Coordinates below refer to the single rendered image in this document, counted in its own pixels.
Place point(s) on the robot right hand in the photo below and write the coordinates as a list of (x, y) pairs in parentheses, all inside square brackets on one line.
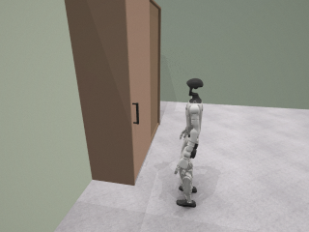
[(185, 132)]

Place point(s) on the robot left upper arm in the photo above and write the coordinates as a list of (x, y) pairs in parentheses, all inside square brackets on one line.
[(194, 112)]

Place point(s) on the left robot forearm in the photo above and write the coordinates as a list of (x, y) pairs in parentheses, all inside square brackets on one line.
[(190, 144)]

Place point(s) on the handle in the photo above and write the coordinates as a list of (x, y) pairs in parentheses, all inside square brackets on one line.
[(137, 113)]

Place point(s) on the robot left shin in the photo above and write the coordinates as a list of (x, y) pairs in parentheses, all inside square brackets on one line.
[(187, 188)]

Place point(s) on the wardrobe door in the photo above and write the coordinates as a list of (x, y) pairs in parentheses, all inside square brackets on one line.
[(139, 65), (153, 65)]

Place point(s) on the robot left hand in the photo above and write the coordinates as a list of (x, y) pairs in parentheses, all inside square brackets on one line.
[(182, 164)]

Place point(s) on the humanoid robot head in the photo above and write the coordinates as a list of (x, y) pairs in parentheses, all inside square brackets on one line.
[(194, 83)]

